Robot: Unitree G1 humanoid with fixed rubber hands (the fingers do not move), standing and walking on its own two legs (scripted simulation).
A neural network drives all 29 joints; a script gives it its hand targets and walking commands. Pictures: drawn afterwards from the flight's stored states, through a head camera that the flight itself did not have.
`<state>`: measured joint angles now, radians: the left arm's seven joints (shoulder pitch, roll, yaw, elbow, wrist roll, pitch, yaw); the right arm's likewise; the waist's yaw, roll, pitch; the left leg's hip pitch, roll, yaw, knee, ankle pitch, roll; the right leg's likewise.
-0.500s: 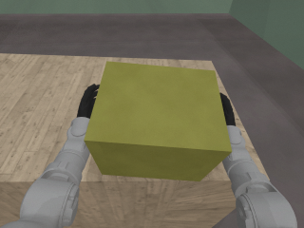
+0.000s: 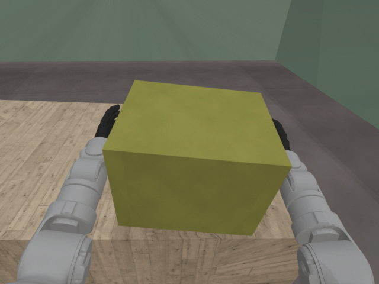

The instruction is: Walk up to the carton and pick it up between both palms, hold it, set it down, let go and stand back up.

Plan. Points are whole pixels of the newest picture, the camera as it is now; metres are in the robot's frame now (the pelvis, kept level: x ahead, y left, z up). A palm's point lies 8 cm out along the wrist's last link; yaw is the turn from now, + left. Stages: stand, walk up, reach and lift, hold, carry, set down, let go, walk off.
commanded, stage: reach and lift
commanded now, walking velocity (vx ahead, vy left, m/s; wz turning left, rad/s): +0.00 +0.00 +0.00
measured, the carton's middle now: (192, 156) +0.38 +0.01 +0.14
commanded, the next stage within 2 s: hold in 0.94 s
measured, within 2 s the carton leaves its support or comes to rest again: neither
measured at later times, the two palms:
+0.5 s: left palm (97, 133) +0.37 +0.21 +0.20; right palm (280, 146) +0.37 -0.18 +0.19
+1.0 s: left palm (95, 129) +0.37 +0.21 +0.21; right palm (280, 140) +0.38 -0.18 +0.20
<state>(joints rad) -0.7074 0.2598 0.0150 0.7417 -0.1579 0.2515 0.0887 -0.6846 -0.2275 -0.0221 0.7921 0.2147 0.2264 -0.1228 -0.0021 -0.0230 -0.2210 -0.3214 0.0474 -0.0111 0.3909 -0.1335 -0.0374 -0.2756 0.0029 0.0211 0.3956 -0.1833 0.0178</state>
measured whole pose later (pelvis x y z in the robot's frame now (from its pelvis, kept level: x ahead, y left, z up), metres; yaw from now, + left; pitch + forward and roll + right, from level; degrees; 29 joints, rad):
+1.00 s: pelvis +0.00 +0.00 +0.00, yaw +0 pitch +1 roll +0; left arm -0.71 0.24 0.13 0.53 -0.09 0.57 0.06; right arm -0.74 -0.24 -0.05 0.70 0.24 0.47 -0.12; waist 0.00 -0.02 -0.22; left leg -0.25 0.04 -0.01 0.35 -0.12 -0.03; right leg -0.21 -0.01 0.02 0.38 -0.18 0.02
